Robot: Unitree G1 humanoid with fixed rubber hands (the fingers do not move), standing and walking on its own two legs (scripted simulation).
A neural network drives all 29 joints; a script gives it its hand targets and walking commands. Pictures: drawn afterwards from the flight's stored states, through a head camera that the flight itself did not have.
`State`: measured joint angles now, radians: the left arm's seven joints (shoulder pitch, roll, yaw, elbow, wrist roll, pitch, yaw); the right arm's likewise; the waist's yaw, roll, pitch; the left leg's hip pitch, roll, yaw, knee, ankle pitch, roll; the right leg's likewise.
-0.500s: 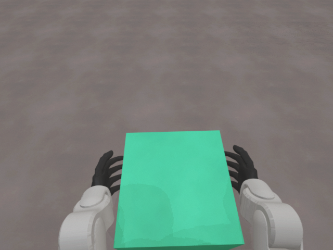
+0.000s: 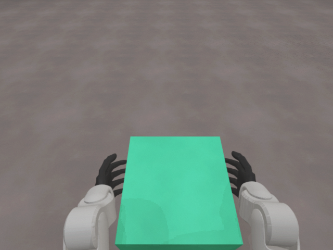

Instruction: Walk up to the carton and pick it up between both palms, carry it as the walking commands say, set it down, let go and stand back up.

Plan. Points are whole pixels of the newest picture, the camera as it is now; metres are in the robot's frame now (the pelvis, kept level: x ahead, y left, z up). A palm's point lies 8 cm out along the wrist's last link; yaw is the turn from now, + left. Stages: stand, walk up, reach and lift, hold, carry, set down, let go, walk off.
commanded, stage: carry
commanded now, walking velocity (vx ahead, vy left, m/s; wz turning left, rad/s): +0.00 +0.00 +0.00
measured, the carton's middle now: (174, 203) +0.24 +0.00 +0.01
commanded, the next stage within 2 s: none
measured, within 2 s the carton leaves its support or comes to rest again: neither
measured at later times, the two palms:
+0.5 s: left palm (109, 191) +0.24 +0.14 +0.09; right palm (245, 186) +0.24 -0.15 +0.09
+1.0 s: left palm (122, 184) +0.27 +0.12 +0.05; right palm (245, 180) +0.27 -0.17 +0.06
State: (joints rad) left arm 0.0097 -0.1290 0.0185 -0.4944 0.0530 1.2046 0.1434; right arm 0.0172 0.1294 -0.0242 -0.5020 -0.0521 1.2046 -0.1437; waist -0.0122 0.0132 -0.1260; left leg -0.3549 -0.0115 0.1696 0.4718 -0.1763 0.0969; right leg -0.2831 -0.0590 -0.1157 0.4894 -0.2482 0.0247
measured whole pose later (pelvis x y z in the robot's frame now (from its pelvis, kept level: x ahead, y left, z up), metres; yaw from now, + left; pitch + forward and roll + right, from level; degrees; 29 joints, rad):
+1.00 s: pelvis +0.01 -0.03 +0.00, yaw +0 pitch +4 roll -1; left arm -0.07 -0.13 0.06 -0.15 0.11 0.90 0.10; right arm -0.07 0.13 -0.06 -0.16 -0.11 0.90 -0.11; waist 0.00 0.01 -0.10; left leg -0.38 0.02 0.15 0.51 -0.19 0.06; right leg -0.30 -0.03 -0.13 0.51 -0.27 -0.01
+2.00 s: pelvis +0.02 -0.03 +0.00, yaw +1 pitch +3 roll +0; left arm -0.06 -0.13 0.05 -0.21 0.10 0.96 0.11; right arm -0.05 0.13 -0.05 -0.21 -0.10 0.95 -0.12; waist 0.00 0.00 -0.12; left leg -0.35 0.03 0.14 0.51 -0.22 0.04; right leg -0.26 -0.03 -0.13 0.51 -0.30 -0.02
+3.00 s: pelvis +0.16 -0.04 -0.01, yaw -1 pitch +6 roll -1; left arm 0.03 -0.13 0.05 -0.50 0.02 1.18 0.14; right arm 0.03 0.13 0.00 -0.49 -0.04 1.17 -0.17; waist -0.02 0.04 -0.13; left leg -0.15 0.04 0.14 0.48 -0.42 0.01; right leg -0.33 -0.02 -0.14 0.69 -0.48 -0.01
